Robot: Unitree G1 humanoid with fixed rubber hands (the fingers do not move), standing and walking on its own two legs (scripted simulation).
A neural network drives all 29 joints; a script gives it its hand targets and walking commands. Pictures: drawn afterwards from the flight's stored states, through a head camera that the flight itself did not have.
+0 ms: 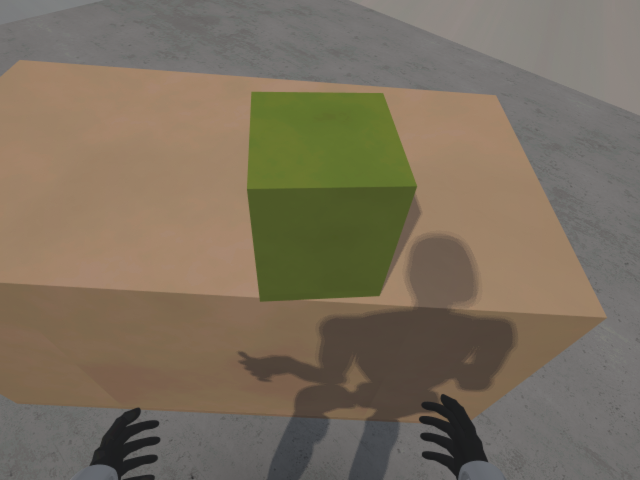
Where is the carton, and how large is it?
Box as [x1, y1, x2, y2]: [247, 92, 416, 301]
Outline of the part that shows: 251,92 247,193 260,301 379,295 416,187 416,184 383,94 326,92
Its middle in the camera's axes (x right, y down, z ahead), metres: +0.00 -0.06 +0.61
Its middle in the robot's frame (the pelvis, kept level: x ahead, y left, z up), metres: +0.50 +0.02 +0.04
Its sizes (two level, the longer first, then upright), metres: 0.210 0.200 0.250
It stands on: a pedestal, 0.69 m high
